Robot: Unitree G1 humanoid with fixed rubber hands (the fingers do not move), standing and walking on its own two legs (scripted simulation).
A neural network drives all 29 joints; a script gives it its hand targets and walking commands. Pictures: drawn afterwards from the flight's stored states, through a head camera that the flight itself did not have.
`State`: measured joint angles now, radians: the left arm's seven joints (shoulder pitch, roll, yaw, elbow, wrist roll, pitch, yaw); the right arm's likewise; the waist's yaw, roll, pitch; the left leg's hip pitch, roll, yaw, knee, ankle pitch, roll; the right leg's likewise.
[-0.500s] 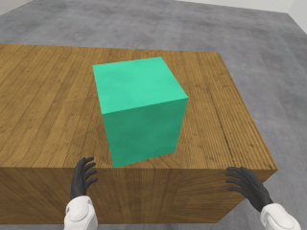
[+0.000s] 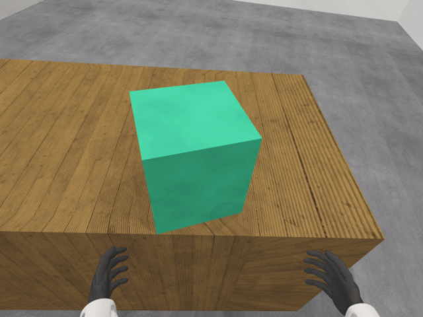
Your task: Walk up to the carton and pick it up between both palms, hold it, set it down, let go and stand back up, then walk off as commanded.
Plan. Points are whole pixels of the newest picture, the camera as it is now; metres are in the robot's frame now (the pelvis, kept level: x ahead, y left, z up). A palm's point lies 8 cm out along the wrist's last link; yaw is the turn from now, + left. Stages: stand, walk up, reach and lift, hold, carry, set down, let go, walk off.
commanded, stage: set down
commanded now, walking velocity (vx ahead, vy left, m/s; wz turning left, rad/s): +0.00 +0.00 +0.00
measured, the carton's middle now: (190, 157) +0.45 +0.06 +0.05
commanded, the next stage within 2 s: let go in 1.18 s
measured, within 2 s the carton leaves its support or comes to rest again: neither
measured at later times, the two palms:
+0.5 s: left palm (100, 307) +0.17 +0.20 -0.06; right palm (337, 304) +0.18 -0.23 -0.05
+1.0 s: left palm (92, 316) +0.17 +0.22 -0.09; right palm out of the picture +0.17 -0.22 -0.07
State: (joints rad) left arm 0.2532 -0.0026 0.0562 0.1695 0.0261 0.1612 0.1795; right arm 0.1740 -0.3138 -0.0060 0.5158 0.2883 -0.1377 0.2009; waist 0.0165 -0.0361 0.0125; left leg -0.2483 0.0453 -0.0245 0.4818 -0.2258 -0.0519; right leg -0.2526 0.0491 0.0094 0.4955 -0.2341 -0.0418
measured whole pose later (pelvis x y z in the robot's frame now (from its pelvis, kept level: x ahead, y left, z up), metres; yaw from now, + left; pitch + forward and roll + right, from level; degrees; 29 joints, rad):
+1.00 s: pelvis +0.02 +0.00 +0.00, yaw +0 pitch -1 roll +0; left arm 0.25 0.15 0.06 0.44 0.03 0.15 0.03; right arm 0.18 -0.14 -0.01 0.71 0.17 -0.16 0.02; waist 0.00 -0.06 0.03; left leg -0.21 0.05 -0.02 0.48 -0.25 -0.05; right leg -0.21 0.05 0.01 0.50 -0.26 -0.04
